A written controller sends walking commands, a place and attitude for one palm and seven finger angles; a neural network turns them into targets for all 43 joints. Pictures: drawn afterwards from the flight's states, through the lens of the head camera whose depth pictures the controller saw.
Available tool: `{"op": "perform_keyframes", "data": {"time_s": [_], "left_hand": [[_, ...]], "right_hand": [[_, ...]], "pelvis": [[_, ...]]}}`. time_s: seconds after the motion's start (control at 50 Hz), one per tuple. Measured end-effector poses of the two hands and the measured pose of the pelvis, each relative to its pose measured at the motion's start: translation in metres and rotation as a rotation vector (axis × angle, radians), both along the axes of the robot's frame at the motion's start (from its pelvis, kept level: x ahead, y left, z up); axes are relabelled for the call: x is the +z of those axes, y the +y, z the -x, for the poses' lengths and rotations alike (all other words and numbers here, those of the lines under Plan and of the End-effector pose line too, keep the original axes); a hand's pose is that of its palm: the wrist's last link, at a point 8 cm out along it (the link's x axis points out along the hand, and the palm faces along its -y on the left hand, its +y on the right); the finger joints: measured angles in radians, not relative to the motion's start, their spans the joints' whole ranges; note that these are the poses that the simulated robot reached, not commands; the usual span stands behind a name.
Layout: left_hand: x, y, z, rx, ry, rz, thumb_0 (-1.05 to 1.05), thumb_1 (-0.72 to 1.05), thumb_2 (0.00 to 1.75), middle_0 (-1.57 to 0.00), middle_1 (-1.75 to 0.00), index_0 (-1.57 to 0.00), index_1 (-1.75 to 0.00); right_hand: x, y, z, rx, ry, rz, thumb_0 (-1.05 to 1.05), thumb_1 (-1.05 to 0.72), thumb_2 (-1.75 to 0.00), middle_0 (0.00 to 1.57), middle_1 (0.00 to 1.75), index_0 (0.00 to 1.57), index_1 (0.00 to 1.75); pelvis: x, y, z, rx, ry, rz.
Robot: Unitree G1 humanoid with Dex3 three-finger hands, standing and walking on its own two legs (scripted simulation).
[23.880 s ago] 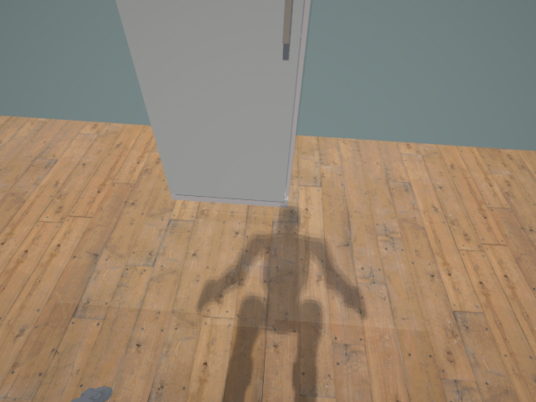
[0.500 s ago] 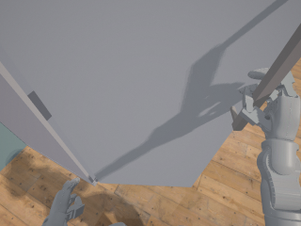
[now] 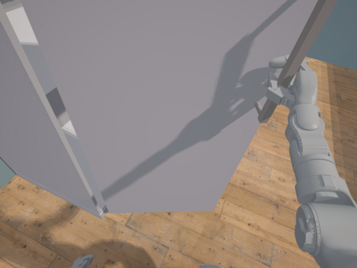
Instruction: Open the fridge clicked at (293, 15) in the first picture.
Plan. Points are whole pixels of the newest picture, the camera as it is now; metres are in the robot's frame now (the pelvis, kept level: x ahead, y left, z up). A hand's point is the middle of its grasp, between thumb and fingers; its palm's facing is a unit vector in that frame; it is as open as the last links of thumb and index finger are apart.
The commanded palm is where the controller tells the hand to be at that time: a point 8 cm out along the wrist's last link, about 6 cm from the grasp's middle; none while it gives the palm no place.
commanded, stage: stop walking and hold the door back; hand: right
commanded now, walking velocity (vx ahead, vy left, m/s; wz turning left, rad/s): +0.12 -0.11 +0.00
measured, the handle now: (286, 63) +0.48 -0.19 +0.24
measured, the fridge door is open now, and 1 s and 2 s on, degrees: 63 60 60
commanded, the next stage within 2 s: loosen the grip on the handle in 0.44 s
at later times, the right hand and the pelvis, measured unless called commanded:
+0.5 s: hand (269, 86) +0.46 -0.17 +0.20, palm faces +0.12 +0.98 -0.18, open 5.4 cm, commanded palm +0.43 -0.22 +0.18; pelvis +0.00 -0.03 +0.00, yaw +2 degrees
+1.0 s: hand (273, 89) +0.47 -0.18 +0.18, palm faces +0.11 +0.98 -0.17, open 13.3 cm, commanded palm +0.43 -0.23 +0.20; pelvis +0.00 -0.05 +0.00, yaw +4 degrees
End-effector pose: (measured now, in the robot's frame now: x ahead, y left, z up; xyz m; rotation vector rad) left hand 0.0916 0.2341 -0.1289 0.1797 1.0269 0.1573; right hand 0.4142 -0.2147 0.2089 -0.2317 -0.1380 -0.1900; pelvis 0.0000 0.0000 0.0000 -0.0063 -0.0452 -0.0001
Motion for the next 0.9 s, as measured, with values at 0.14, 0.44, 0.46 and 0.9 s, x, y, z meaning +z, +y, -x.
{"op": "perform_keyframes", "data": {"time_s": [0.14,0.44,0.46,0.9], "left_hand": [[0.017,0.045,0.054,0.109,0.056,-0.152,0.02,0.90,0.90,-0.20,-0.30,-0.20,-0.30],[0.007,-0.011,0.023,0.091,-0.008,-0.012,0.01,0.90,0.90,-0.20,-0.30,-0.20,-0.30],[0.007,-0.014,0.017,0.083,-0.015,-0.008,0.01,0.90,0.90,-0.20,-0.30,-0.20,-0.30],[0.047,-0.012,0.022,0.072,-0.175,-0.083,0.01,0.90,0.90,-0.20,-0.30,-0.20,-0.30]], "right_hand": [[-0.001,0.000,-0.017,0.040,0.023,-0.057,-0.06,-0.70,-0.80,0.46,1.40,0.45,1.40],[-0.007,0.000,-0.019,0.089,-0.071,-0.036,-0.05,-0.73,-0.80,0.46,1.40,0.37,1.40],[-0.007,-0.001,-0.019,0.092,-0.067,-0.032,-0.05,-0.73,-0.80,0.46,1.40,0.38,1.40],[-0.006,-0.013,-0.023,0.129,-0.104,-0.042,0.00,0.22,-0.37,0.43,1.37,0.36,1.33]], "pelvis": [[0.004,-0.016,0.001,0.007,-0.007,0.031],[-0.002,-0.020,-0.002,0.041,0.024,-0.022],[-0.002,-0.021,-0.002,0.042,0.026,-0.022],[0.000,-0.047,0.002,0.079,0.097,0.002]]}}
